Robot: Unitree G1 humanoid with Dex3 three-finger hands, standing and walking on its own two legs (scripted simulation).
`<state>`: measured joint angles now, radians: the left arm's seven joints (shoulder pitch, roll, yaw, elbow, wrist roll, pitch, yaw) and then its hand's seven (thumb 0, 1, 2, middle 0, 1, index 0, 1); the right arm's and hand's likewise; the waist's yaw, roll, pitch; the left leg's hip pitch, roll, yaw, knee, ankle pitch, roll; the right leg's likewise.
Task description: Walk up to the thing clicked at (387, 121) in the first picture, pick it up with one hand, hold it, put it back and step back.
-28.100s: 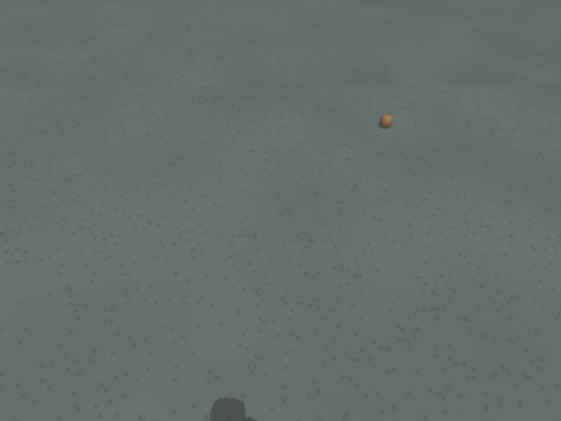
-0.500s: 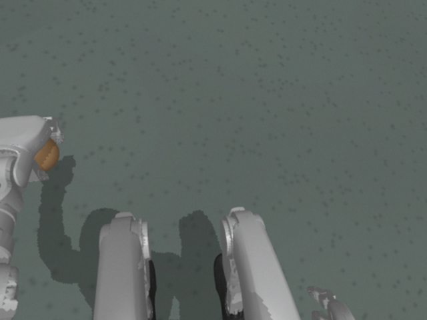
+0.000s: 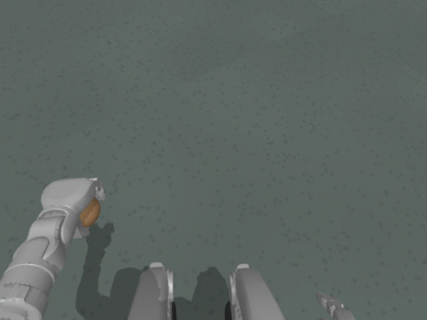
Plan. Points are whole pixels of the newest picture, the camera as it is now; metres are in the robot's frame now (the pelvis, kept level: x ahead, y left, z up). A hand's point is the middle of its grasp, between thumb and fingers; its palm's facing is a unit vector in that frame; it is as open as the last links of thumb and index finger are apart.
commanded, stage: lift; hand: left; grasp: from above
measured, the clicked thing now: (80, 210) +0.37 +0.26 -0.11
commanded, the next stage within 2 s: hold in 0.60 s
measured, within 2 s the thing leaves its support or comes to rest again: neither
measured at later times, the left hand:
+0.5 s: hand (74, 186) +0.37 +0.23 +0.02, palm faces -0.44 -0.08 -0.89, open 9.5 cm
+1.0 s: hand (68, 165) +0.38 +0.22 +0.07, palm faces -0.45 -0.07 -0.89, open 9.4 cm
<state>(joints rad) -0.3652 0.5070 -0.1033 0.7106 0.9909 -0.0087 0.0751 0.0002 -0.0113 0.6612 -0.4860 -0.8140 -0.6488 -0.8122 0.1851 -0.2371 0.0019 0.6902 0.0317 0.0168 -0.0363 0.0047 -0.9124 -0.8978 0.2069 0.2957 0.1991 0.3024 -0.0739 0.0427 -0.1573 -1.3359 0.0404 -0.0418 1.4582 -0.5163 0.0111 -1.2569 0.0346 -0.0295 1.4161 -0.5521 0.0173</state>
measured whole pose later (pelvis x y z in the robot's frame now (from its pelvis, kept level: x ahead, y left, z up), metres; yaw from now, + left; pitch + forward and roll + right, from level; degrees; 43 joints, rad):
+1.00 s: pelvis +0.07 +0.00 +0.14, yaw +0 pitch +8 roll +0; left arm -0.31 0.38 -0.21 0.79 0.99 0.04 0.10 0.00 0.00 0.58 -0.52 -0.79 -0.70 -0.76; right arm 0.24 -0.26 -0.04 0.71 0.04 0.02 -0.04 0.01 -0.91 -0.89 0.21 0.30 0.20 0.30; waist -0.03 0.04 -0.07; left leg -0.50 0.02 0.03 0.69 -0.32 0.01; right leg -0.46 0.01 0.04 0.68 -0.35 0.01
